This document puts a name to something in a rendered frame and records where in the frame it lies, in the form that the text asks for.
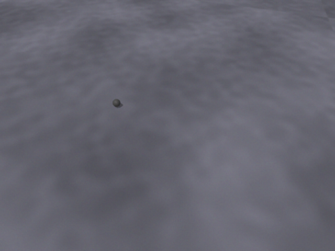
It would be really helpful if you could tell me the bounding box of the ball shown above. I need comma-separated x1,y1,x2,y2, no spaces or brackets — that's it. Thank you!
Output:
113,99,120,107

